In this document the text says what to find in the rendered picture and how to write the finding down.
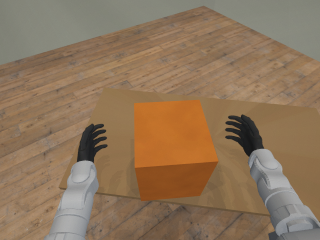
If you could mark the right robot forearm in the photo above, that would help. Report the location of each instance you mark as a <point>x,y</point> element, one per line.
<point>288,213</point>

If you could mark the table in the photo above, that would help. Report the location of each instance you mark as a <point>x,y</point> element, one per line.
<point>291,133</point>

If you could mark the left robot forearm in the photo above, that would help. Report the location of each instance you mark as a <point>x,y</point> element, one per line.
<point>74,210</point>

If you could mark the right robot upper arm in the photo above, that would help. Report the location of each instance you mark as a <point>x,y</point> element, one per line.
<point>309,234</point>

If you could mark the right robot hand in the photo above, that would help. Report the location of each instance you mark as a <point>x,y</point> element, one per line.
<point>249,137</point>

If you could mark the carton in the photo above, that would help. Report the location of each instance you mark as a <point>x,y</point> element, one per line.
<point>174,155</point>

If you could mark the left robot hand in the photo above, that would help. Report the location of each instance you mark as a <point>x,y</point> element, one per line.
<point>87,149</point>

